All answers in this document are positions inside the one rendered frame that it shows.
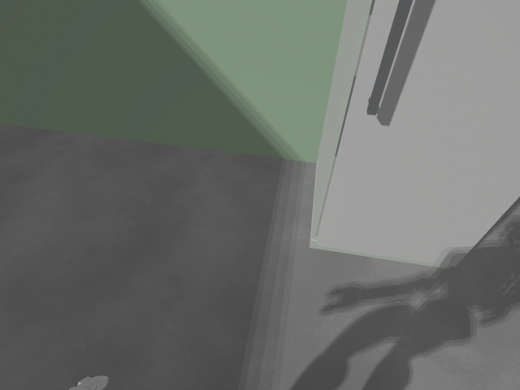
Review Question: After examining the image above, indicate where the handle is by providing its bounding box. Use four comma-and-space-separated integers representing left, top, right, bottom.
367, 0, 413, 115

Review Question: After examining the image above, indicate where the fridge door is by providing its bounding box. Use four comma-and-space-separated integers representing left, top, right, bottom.
316, 0, 520, 267

